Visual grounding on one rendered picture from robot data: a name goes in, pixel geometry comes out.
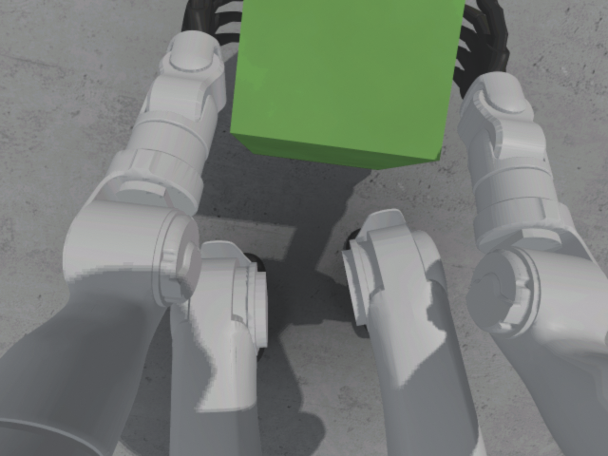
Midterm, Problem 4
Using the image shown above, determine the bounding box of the robot left upper arm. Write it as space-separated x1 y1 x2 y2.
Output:
0 199 202 456

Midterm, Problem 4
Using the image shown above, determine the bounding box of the robot left hand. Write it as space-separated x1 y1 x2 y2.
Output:
181 0 243 46

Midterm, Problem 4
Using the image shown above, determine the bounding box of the robot right hand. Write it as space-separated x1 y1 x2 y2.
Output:
453 0 510 99

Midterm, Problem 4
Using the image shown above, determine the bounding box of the robot left shin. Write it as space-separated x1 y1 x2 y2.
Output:
170 240 259 350

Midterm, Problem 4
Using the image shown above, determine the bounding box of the right robot thigh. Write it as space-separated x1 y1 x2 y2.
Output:
342 224 487 456

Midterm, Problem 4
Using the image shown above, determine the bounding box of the robot right upper arm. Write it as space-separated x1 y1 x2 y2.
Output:
465 246 608 456

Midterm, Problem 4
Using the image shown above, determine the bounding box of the left robot forearm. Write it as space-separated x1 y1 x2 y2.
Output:
63 30 226 286

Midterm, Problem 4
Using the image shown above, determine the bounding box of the carton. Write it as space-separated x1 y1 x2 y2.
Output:
230 0 466 170

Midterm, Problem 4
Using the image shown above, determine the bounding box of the right robot forearm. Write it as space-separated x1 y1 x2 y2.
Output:
457 71 599 266

